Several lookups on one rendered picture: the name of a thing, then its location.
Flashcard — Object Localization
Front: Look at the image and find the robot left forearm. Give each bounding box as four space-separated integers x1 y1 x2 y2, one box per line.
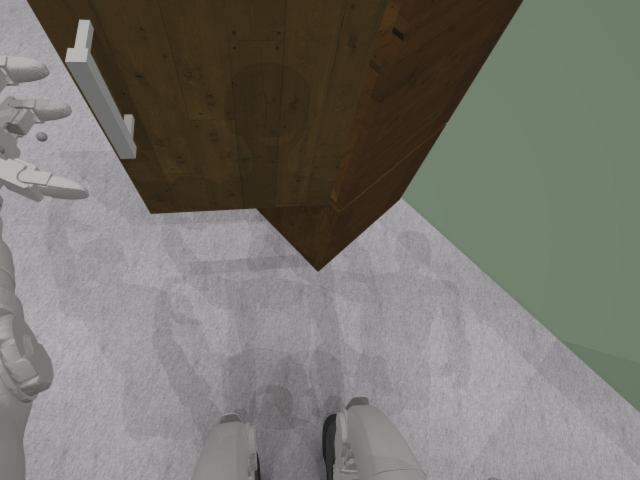
0 195 25 321

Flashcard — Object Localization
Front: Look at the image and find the robot left hand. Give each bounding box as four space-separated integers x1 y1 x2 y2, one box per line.
0 56 89 202

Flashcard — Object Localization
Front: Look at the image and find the robot left upper arm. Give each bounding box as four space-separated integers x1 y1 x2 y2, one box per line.
0 314 54 480

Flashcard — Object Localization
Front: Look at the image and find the handle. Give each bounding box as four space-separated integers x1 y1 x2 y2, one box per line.
65 20 137 159

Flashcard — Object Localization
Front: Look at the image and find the robot thigh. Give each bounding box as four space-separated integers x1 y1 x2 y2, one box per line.
191 421 257 480
336 405 427 480

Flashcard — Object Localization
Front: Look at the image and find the right robot thigh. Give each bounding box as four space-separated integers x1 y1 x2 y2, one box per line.
336 405 427 480

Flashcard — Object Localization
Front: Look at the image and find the cupboard door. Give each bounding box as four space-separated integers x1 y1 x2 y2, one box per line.
27 0 388 214

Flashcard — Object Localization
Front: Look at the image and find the left robot thigh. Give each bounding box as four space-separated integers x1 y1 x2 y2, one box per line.
191 421 257 480

